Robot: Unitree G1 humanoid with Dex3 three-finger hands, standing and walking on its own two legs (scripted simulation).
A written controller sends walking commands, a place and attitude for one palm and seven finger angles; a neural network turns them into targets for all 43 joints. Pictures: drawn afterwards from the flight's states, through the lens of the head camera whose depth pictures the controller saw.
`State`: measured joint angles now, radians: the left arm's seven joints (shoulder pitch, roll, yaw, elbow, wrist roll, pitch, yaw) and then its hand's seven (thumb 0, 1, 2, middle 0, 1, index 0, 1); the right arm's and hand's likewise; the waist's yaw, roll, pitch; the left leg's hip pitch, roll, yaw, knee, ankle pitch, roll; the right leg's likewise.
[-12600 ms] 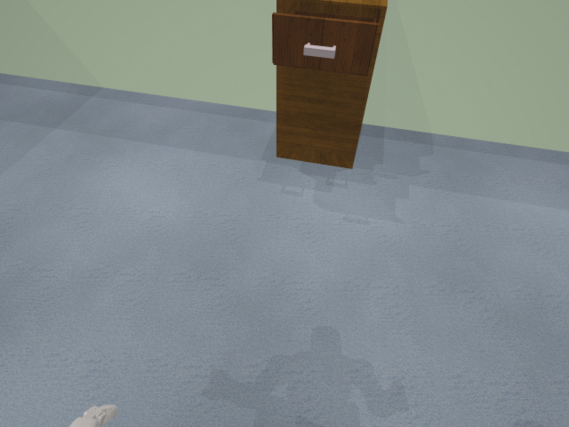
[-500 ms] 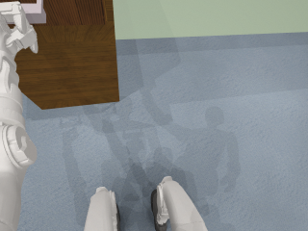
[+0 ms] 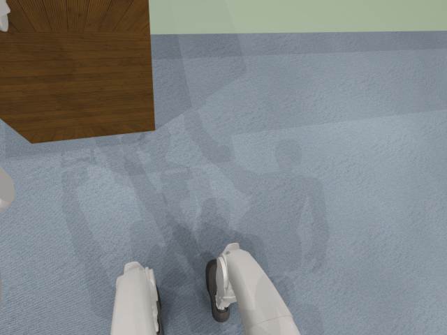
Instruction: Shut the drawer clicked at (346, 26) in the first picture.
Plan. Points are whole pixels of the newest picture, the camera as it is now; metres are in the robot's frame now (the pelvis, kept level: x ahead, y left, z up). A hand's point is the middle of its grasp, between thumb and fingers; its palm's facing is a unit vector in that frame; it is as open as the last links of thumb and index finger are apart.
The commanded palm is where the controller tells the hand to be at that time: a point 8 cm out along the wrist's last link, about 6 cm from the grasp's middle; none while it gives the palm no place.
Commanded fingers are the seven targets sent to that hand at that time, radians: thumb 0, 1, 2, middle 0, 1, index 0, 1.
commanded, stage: pull the fist back off the drawer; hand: left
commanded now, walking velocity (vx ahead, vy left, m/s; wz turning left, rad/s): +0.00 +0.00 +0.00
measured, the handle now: out of the picture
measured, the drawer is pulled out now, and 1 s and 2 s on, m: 0.00 0.00 0.00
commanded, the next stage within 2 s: draw the hand back to the body in 0.76 s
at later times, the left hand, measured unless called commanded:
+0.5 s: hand out of the picture +0.60 +0.22 +0.08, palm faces +0.05 -1.00 -0.01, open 3.3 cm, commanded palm +0.58 +0.22 +0.08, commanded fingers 0.00 0.90 0.90 -1.40 -1.60 -1.40 -1.60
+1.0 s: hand out of the picture +0.57 +0.22 +0.09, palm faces +0.04 -1.00 -0.05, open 3.3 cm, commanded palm +0.52 +0.25 +0.11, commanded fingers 0.00 0.90 0.90 -1.40 -1.60 -1.40 -1.60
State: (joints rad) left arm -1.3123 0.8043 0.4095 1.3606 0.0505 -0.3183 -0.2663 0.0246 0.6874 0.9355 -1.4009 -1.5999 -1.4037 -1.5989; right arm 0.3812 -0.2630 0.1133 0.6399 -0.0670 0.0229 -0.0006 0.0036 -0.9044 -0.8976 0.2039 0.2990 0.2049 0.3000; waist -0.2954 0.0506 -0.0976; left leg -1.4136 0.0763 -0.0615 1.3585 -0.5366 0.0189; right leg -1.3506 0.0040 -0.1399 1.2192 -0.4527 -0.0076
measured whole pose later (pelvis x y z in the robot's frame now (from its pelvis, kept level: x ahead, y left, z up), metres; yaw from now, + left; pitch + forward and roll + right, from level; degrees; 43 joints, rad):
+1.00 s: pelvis +0.05 +0.01 +0.04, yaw +0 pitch +30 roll -5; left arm -0.84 0.52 0.45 0.94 -0.08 -0.36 -0.25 0.02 0.90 0.90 -1.40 -1.60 -1.40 -1.60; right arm 0.35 -0.26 0.03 0.59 -0.03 0.07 0.03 0.01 -0.91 -0.90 0.20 0.30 0.20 0.30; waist -0.18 0.06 -0.13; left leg -1.16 0.08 0.00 1.20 -0.57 0.02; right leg -1.13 0.01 -0.08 1.09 -0.48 0.01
